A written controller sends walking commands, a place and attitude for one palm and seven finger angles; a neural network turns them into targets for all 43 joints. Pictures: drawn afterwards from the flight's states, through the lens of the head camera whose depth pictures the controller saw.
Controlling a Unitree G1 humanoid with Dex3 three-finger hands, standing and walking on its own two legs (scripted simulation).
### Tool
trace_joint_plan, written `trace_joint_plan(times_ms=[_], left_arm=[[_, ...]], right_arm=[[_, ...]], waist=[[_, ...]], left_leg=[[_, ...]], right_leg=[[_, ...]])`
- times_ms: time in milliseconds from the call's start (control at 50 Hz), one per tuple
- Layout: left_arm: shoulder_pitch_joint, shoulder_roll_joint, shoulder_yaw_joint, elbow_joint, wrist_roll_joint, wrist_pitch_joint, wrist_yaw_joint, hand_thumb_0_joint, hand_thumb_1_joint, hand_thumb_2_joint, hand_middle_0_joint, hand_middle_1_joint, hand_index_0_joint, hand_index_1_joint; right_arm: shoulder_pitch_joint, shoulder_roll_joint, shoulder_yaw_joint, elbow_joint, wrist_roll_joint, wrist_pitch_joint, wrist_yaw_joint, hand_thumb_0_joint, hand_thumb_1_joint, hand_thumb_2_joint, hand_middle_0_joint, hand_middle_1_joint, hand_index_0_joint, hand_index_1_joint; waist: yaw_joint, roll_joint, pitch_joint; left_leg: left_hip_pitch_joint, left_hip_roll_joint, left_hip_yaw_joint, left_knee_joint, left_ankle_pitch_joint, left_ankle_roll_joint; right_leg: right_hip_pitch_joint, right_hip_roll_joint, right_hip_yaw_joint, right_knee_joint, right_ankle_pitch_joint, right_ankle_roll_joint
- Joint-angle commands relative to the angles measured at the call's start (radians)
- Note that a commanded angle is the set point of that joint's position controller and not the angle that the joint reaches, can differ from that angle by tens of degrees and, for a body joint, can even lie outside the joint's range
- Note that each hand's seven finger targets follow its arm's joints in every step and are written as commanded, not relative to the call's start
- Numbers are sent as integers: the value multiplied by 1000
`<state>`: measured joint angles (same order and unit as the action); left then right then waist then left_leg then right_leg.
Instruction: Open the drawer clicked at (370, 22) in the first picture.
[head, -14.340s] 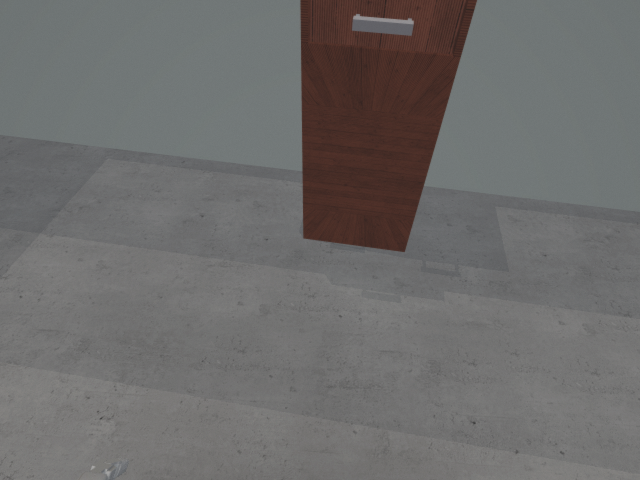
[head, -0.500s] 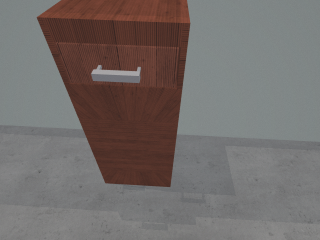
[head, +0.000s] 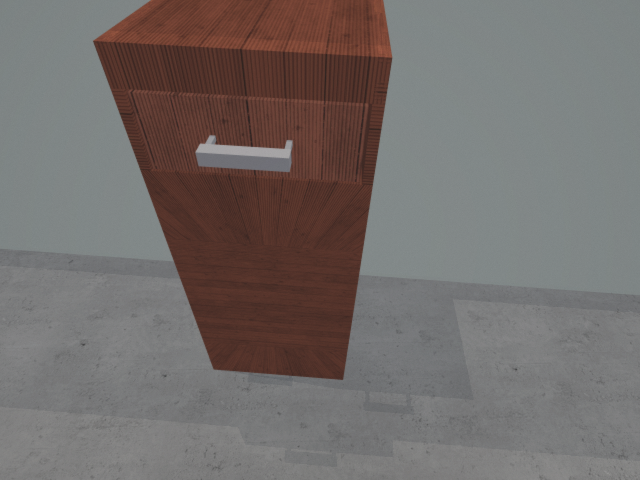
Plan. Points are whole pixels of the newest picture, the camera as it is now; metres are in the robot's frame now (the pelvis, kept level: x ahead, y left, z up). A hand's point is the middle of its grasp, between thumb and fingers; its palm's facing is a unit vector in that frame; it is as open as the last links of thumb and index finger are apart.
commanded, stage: shuffle to correct the standing spot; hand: left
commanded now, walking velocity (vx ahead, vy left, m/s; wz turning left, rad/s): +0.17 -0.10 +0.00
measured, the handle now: (247, 150) +0.58 +0.16 +0.12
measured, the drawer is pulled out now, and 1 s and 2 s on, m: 0.00 0.00 0.00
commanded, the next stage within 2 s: come to a stop and stand still in 0.16 s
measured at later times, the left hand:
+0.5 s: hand out of the picture +0.01 +0.13 -0.18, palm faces +0.09 -0.99 -0.12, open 7.4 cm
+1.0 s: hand out of the picture +0.03 +0.19 -0.16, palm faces +0.00 -0.96 -0.27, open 7.4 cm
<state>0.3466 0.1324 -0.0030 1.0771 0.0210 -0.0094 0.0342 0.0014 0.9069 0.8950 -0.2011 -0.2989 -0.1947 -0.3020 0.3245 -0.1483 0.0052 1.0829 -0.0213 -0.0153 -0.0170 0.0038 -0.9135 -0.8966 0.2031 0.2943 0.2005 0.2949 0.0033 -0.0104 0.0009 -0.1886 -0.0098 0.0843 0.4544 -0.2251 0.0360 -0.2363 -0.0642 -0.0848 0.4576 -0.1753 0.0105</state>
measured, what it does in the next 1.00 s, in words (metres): stands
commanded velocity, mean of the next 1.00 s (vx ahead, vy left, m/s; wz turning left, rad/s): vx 0.00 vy -0.02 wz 0.00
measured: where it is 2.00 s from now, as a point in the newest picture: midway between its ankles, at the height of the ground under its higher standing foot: outside the picture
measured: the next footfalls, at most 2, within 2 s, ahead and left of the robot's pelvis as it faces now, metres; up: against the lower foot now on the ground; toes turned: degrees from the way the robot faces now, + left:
none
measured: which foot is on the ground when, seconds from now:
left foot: down 0.00-1.00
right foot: down 0.00-1.00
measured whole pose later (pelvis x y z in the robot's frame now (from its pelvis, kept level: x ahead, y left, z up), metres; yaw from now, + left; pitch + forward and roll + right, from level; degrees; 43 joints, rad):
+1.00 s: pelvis +0.01 +0.00 +0.00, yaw -1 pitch -2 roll +1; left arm 0.30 0.18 0.00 1.04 0.02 0.00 0.03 0.00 0.91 0.90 -0.20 -0.30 -0.19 -0.30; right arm 0.32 -0.18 -0.01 1.01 -0.03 0.00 -0.01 0.01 -0.93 -0.90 0.20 0.29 0.20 0.29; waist 0.00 0.05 -0.01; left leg -0.21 -0.01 0.10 0.50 -0.26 0.03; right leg -0.28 -0.06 -0.05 0.54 -0.23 0.00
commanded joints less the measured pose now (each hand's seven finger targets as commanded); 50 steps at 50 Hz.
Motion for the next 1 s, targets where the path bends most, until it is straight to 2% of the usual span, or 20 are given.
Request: trace_joint_plan(times_ms=[0, 80, 180, 240, 280, 300, 320, 360, 400, 440, 560, 660, 680, 700, 720, 740, 800, 820, 900, 980], left_arm=[[69, 76, 22, -34, 9, -4, -8, 0, 900, 900, -200, -300, -200, -300], [108, 63, 29, -33, 15, -4, -18, 0, 900, 900, -200, -300, -200, -300], [147, 74, 39, -26, 7, -15, -18, 0, 900, 900, -200, -300, -200, -300], [180, 98, 52, -11, 1, -23, -12, 0, 900, 900, -200, -300, -200, -300], [167, 95, 54, -12, -1, -26, -5, 0, 900, 900, -200, -300, -200, -300], [144, 82, 51, -15, -2, -29, -3, 0, 900, 900, -200, -300, -200, -300], [122, 68, 43, -14, -3, -32, -3, 0, 900, 900, -200, -300, -200, -300], [128, 36, 32, -4, -5, -36, 0, 0, 900, 900, -200, -300, -200, -300], [147, 46, 29, 13, -10, -39, 6, 0, 900, 900, -200, -300, -200, -300], [134, 60, 26, 10, -10, -35, 12, 0, 900, 900, -200, -300, -200, -300], [76, 64, 39, -45, -4, -5, 19, 0, 900, 900, -200, -300, -200, -300], [53, 62, 37, -54, -4, 5, 12, 0, 900, 900, -200, -300, -200, -300], [81, 135, 32, -15, 1, 4, 47, 0, 900, 900, -200, -300, -200, -300], [34, 157, 33, -68, -4, -8, 36, 0, 900, 900, -200, -300, -200, -300], [-12, 154, 30, -83, -3, -4, 23, 0, 900, 900, -200, -300, -200, -300], [-23, 151, 29, -88, -3, -5, 18, 0, 900, 900, -200, -300, -200, -300], [-20, 128, 19, -91, 2, 5, 3, 0, 900, 900, -200, -300, -200, -300], [-15, 125, 15, -90, 3, 5, 0, 0, 900, 900, -200, -300, -200, -300], [-23, 129, 10, -82, 0, 2, -7, 0, 900, 900, -200, -300, -200, -300], [-17, 134, 11, -78, -2, -2, -9, 0, 900, 900, -200, -300, -200, -300]], right_arm=[[38, -119, -29, -34, -2, -3, -5, 0, -900, -900, 200, 300, 200, 300], [33, -120, -41, -41, -4, -2, -7, 0, -900, -900, 200, 300, 200, 300], [54, -67, -36, -41, -3, -11, -7, 0, -900, -900, 200, 300, 200, 300], [66, -24, -27, -44, -2, -15, -4, 0, -900, -900, 200, 300, 200, 300], [64, -7, -17, -40, 1, -21, -4, 0, -900, -900, 200, 300, 200, 300], [73, 4, -12, -30, 4, -24, -6, 0, -900, -900, 200, 300, 200, 300], [93, 5, -5, -10, 7, -30, -8, 0, -900, -900, 200, 300, 200, 300], [112, -30, -8, 23, 12, -44, -18, 0, -900, -900, 200, 300, 200, 300], [83, -31, -8, 24, 17, -43, -31, 0, -900, -900, 200, 300, 200, 300], [78, -39, -14, 20, 21, -36, -36, 0, -900, -900, 200, 300, 200, 300], [47, -60, -34, 4, 18, -17, -38, 0, -900, -900, 200, 300, 200, 300], [8, -62, -35, -9, 12, -12, -29, 0, -900, -900, 200, 300, 200, 300], [-78, -137, -44, -84, 28, -11, -21, 0, -900, -900, 200, 300, 200, 300], [-28, -76, -38, -106, 18, -2, -12, 0, -900, -900, 200, 300, 200, 300], [-23, -70, -34, -103, 14, 0, -9, 0, -900, -900, 200, 300, 200, 300], [0, -78, -32, -103, 2, -2, -1, 0, -900, -900, 200, 300, 200, 300], [-24, -117, -34, -132, 1, -3, 0, 0, -900, -900, 200, 300, 200, 300], [-25, -123, -34, -141, 2, -2, 2, 0, -900, -900, 200, 300, 200, 300], [-2, -131, -27, -134, -1, -1, 4, 0, -900, -900, 200, 300, 200, 300], [23, -128, -19, -114, -3, -2, 5, 0, -900, -900, 200, 300, 200, 300]], waist=[[-4, 58, 118], [8, 57, 168], [7, -30, 164], [6, -147, 125], [-1, -135, 111], [-15, -95, 102], [-22, -38, 81], [-7, 105, 35], [7, 105, 2], [1, 48, -2], [5, 21, 16], [13, 23, 27], [23, 20, 53], [-12, 39, -17], [-18, 81, 41], [-18, 133, 41], [0, 116, 77], [5, 59, 91], [0, -24, 147], [-3, -11, 144]], left_leg=[[-173, 145, -176, -214, -384, 14], [-219, 158, -186, -206, -424, 35], [-206, 89, -104, -62, -318, 22], [-212, 31, -11, 94, -197, 8], [-174, 33, -1, 126, -116, 0], [-112, 43, -15, 67, -66, -6], [-53, 59, -43, 5, 30, -9], [2, 131, -101, -10, 358, 1], [17, 134, -80, 15, 542, -7], [22, 133, -82, 1, 545, -15], [24, 145, -90, -19, 527, -1], [-38, 139, -103, -68, 257, 4], [-36, 158, -61, 99, 330, -30], [-52, 92, -69, 59, -20, -32], [-65, 92, -85, -2, -88, -22], [-100, 114, -114, -37, -100, -6], [-182, 145, -184, -154, -250, 22], [-203, 142, -184, -165, -277, 24], [-207, 114, -166, -174, -295, 21], [-178, 107, -153, -177, -267, 19]], right_leg=[[-7, -13, 45, -29, -215, -39], [-26, -2, 47, -12, -227, -49], [-50, -54, 167, -109, -340, -85], [0, -117, 255, -191, -400, -125], [-11, -154, 273, -208, -280, -141], [-32, -145, 234, -178, -156, -135], [-32, -104, 173, -119, -27, -113], [18, -38, 76, 0, 202, -61], [92, -53, 77, 0, 389, -45], [118, -60, 77, 13, 486, -40], [76, -57, 70, 44, 353, -32], [83, -46, 85, 1, 183, -33], [14, -93, 125, -5, 404, -34], [25, -118, 169, -22, 138, -64], [-54, -94, 160, -34, -116, -74], [-51, -53, 124, -16, -192, -69], [-23, 0, 73, 30, -171, -48], [-15, 0, 75, 21, -170, -46], [-55, -10, 111, -31, -239, -44], [-71, -18, 128, -53, -248, -44]])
